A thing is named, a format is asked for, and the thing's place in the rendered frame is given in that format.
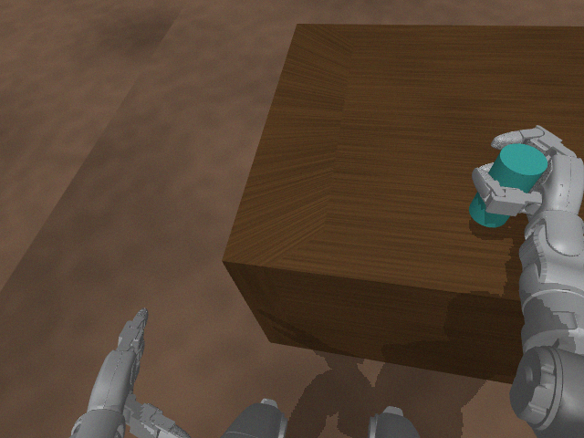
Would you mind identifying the right robot hand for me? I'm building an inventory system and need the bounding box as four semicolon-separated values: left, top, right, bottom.
472;125;584;222

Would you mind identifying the right robot arm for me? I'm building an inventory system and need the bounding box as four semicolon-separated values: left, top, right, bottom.
509;210;584;438

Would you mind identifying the left robot arm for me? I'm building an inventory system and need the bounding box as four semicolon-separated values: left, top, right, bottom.
69;409;126;438

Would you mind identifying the can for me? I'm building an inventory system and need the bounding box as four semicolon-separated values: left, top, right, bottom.
469;143;548;227

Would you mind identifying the left robot hand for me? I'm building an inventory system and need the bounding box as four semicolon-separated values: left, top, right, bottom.
87;308;192;438

